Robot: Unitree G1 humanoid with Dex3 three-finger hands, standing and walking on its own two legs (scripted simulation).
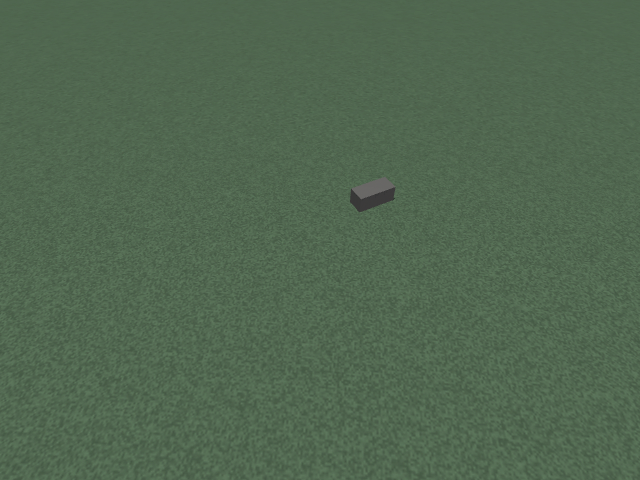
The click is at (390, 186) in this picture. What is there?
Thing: lying carton
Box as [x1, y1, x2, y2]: [350, 177, 395, 212]
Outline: 395,187 385,177 351,188 350,201 359,212 391,200 393,197
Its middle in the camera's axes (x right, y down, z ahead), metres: +0.26 -0.23 +1.87
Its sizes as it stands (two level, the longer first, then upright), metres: 0.192 0.087 0.081
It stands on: the floor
